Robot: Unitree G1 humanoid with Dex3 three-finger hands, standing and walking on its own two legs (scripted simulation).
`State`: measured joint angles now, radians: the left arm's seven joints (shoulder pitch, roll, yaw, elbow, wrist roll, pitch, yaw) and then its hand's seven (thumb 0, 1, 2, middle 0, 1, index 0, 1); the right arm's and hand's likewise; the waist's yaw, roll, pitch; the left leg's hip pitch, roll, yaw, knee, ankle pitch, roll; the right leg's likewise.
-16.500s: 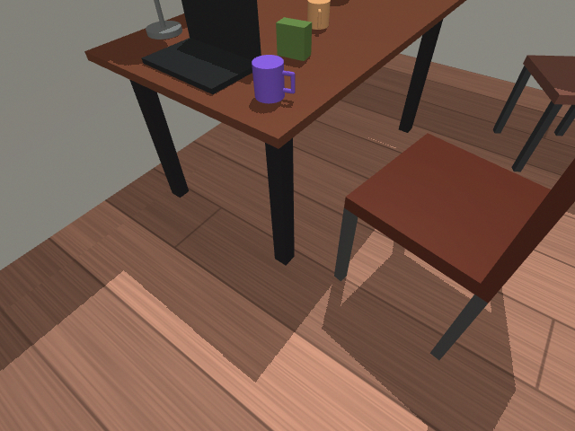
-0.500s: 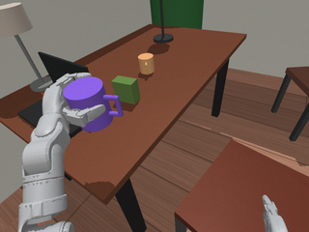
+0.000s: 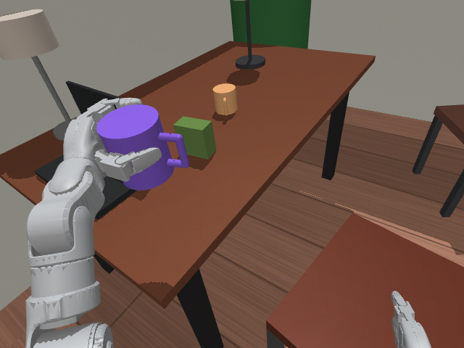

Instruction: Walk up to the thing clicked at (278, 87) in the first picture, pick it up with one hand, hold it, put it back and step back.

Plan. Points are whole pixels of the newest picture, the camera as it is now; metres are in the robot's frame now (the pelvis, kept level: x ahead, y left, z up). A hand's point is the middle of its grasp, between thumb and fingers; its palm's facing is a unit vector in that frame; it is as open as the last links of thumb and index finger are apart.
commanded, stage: hold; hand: left
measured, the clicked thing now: (148, 148) +0.35 +0.14 +0.25
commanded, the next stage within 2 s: none
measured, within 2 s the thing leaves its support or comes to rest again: neither
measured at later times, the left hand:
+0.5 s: hand (132, 147) +0.34 +0.16 +0.26, palm faces +0.14 -0.99 +0.01, open 11.6 cm
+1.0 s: hand (134, 148) +0.33 +0.16 +0.26, palm faces +0.12 -0.99 +0.01, open 11.6 cm
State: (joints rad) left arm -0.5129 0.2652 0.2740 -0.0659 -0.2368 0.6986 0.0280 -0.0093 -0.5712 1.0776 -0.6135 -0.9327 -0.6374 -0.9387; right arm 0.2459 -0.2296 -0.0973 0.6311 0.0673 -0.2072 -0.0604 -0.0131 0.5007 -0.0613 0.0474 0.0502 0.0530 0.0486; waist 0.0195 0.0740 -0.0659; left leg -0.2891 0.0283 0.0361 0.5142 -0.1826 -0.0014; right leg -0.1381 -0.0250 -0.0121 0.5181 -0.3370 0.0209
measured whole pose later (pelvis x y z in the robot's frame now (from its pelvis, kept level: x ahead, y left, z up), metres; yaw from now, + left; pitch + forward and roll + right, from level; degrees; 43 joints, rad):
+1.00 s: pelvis -0.01 +0.00 +0.00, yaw +0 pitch -3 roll +0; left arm -0.49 0.25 0.26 -0.13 -0.26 0.76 0.05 -0.01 -0.57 1.08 -0.61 -0.94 -0.64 -0.94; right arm 0.24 -0.22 -0.09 0.65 0.07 -0.24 -0.06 -0.01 0.50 -0.06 0.05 0.05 0.05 0.05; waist 0.02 0.08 -0.07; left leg -0.31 0.03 0.04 0.53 -0.18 0.00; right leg -0.17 -0.02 -0.01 0.55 -0.34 0.02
